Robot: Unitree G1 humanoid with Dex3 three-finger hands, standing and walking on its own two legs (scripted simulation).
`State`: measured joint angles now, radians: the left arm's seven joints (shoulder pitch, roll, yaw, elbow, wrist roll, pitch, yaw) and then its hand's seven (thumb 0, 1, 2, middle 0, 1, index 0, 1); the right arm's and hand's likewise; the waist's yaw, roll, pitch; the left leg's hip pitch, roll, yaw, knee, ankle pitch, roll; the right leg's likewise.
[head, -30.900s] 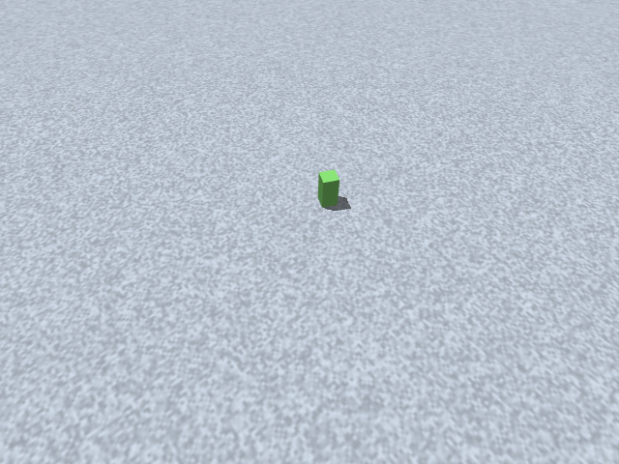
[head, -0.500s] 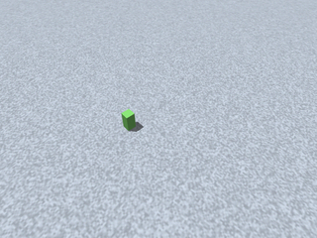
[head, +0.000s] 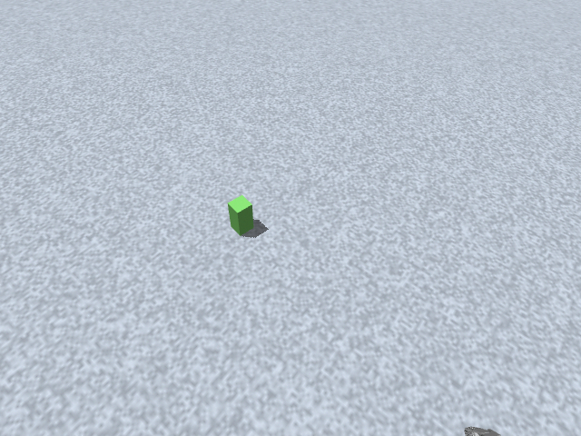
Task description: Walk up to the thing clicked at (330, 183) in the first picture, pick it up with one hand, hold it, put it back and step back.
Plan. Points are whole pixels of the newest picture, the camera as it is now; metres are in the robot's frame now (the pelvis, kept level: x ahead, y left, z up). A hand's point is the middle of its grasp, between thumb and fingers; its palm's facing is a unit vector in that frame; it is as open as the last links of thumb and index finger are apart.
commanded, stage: step back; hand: left
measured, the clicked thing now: (241, 215) +1.03 +0.20 -0.69
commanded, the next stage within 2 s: stand in 0.18 s
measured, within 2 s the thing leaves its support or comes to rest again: neither
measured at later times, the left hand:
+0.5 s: hand out of the picture +0.11 +0.24 -0.14, palm faces -0.04 -0.94 -0.34, open 7.4 cm
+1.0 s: hand out of the picture +0.09 +0.24 -0.14, palm faces -0.03 -0.94 -0.34, open 7.4 cm
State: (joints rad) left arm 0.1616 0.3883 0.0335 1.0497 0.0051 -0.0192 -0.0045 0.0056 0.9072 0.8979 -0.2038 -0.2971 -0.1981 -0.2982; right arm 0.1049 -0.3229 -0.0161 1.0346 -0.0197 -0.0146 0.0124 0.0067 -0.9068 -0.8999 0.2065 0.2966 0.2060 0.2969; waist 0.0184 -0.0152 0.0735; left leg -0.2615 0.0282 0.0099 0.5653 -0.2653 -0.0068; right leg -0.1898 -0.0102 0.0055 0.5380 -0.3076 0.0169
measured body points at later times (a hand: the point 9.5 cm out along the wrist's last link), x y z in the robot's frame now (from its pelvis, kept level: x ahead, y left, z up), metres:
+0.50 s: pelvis +0.01 -0.01 +0.02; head +0.02 -0.01 +0.46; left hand +0.11 +0.28 -0.12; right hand +0.09 -0.31 -0.12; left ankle +0.03 +0.12 -0.73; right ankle -0.01 -0.13 -0.73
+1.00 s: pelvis +0.01 -0.01 +0.02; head +0.02 -0.01 +0.47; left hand +0.09 +0.29 -0.12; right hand +0.08 -0.31 -0.12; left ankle +0.03 +0.12 -0.73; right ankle -0.01 -0.13 -0.73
